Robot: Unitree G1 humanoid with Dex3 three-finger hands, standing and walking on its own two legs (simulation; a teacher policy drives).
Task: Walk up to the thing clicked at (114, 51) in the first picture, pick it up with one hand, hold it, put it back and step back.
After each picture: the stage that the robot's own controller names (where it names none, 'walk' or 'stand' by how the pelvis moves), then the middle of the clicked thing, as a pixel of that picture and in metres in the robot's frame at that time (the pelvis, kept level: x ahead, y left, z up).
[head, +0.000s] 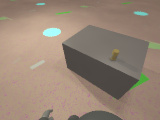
stand; (114, 54) +0.74 -0.24 -0.12
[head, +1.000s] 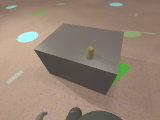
walk; (90, 52) +0.68 +0.07 -0.09
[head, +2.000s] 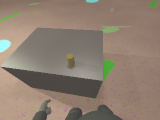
stand; (70, 60) +0.52 +0.22 -0.07
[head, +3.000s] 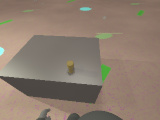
walk; (70, 66) +0.50 +0.21 -0.11
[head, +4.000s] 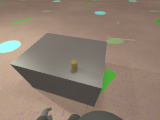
stand; (74, 65) +0.53 +0.20 -0.11
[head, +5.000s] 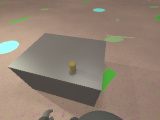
stand; (72, 67) +0.51 +0.20 -0.12
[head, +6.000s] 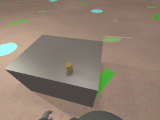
stand; (69, 68) +0.50 +0.24 -0.12
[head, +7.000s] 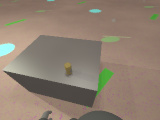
stand; (68, 68) +0.49 +0.24 -0.12
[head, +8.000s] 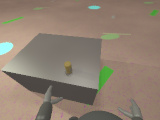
rise first; (68, 67) +0.49 +0.24 -0.12
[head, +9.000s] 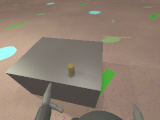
go down; (71, 69) +0.49 +0.23 -0.12
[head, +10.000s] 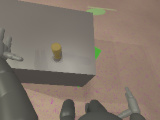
go down; (57, 51) +0.51 +0.22 -0.05
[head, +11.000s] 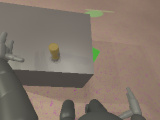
approach; (54, 51) +0.52 +0.22 -0.03
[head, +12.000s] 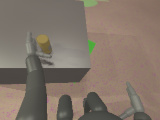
close in; (44, 44) +0.53 +0.24 +0.01
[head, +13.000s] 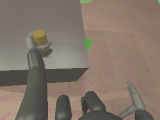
lift; (41, 41) +0.54 +0.23 +0.01
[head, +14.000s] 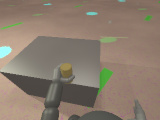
lift; (67, 73) +0.30 +0.17 +0.11
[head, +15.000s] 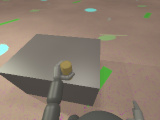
hold; (67, 70) +0.32 +0.17 +0.10
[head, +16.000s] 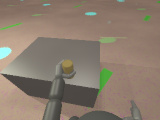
hold; (68, 69) +0.34 +0.16 +0.10
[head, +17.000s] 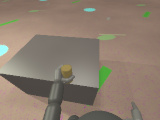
hold; (67, 74) +0.32 +0.17 +0.06
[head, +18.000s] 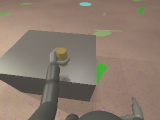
crouch; (62, 57) +0.42 +0.20 +0.10
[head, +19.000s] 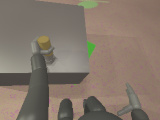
lower; (46, 46) +0.52 +0.23 +0.00
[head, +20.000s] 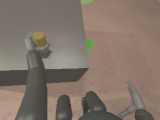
lower; (41, 42) +0.53 +0.24 +0.01
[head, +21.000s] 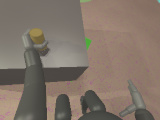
lower; (39, 40) +0.54 +0.24 +0.02
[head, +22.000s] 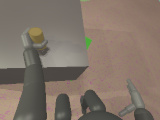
lower; (38, 39) +0.55 +0.24 +0.02
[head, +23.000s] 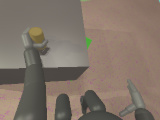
rest; (38, 39) +0.55 +0.24 +0.02
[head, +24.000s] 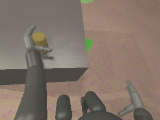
withdraw; (41, 42) +0.54 +0.23 +0.01
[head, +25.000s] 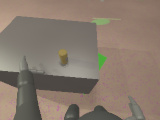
sink last; (63, 56) +0.51 +0.21 -0.04
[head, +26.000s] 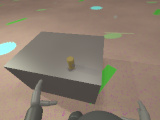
stand; (71, 62) +0.52 +0.23 -0.07
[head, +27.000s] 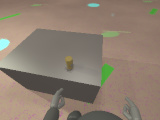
stand; (69, 62) +0.50 +0.22 -0.06
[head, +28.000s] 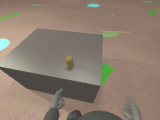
stand; (69, 62) +0.51 +0.22 -0.06
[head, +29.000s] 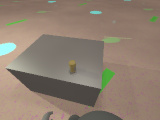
stand; (72, 66) +0.52 +0.21 -0.11
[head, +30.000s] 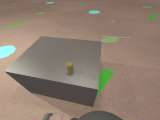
stand; (69, 67) +0.51 +0.24 -0.12
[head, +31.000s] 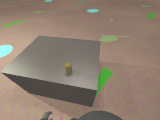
stand; (68, 68) +0.50 +0.24 -0.12
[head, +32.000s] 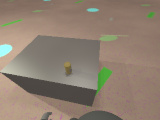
stand; (68, 68) +0.50 +0.24 -0.12
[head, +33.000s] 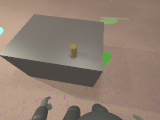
walk; (73, 50) +0.60 +0.18 -0.11
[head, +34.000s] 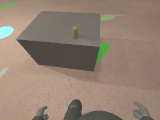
walk; (75, 32) +0.89 +0.27 -0.09
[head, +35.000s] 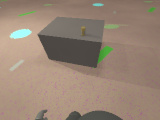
stand; (83, 31) +1.16 +0.21 -0.10
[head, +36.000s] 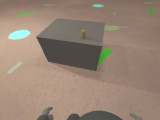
stand; (83, 34) +1.11 +0.18 -0.12
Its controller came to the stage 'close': yes
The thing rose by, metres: 0.23
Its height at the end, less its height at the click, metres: +0.00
